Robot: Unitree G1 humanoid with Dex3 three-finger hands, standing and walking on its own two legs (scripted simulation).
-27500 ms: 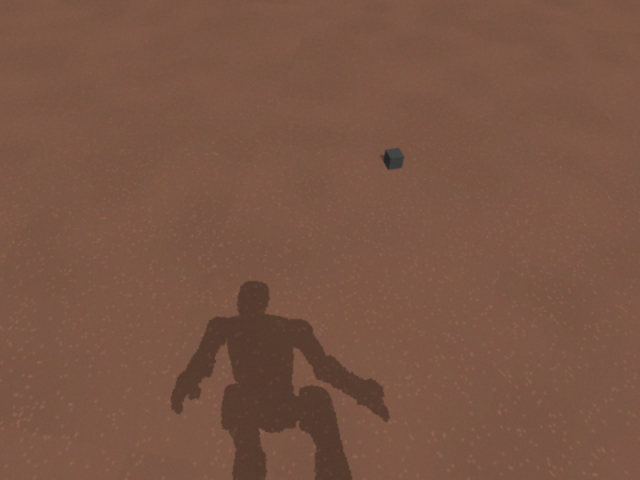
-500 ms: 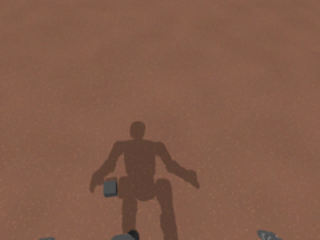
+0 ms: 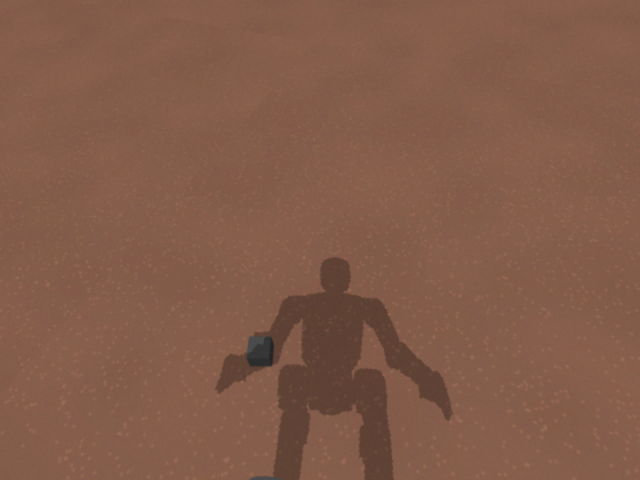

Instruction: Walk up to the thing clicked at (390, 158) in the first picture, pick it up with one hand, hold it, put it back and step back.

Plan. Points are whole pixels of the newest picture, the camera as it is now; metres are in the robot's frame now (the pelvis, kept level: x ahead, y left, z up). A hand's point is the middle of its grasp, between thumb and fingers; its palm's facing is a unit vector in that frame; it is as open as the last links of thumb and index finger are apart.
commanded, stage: walk up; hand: left
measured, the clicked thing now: (260, 351) +0.56 +0.25 -0.73
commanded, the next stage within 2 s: stand in 1.22 s
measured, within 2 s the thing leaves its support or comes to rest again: neither
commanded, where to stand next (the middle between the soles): +0.17 +0.00 m, yaw +0 degrees
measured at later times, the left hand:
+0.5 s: hand out of the picture +0.11 +0.26 -0.14, palm faces -0.04 -0.92 -0.40, open 7.4 cm
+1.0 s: hand out of the picture +0.14 +0.29 -0.16, palm faces -0.08 -0.93 -0.35, open 7.4 cm
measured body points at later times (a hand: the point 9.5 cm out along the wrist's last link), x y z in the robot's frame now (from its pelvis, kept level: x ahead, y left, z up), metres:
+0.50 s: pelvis +0.03 +0.00 -0.01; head +0.06 -0.02 +0.44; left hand +0.11 +0.31 -0.12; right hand +0.11 -0.31 -0.14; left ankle -0.01 +0.14 -0.71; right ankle +0.09 -0.12 -0.73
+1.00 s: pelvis +0.03 +0.04 +0.00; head +0.06 +0.04 +0.45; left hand +0.14 +0.34 -0.13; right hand +0.10 -0.28 -0.12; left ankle +0.01 +0.16 -0.73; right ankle +0.09 -0.12 -0.73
